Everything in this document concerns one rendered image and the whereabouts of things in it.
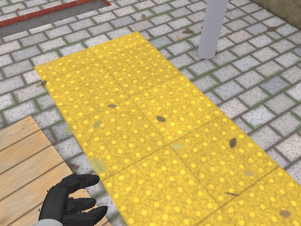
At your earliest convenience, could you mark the robot left hand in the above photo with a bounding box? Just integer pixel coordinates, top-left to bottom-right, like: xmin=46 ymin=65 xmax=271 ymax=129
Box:
xmin=38 ymin=173 xmax=108 ymax=226

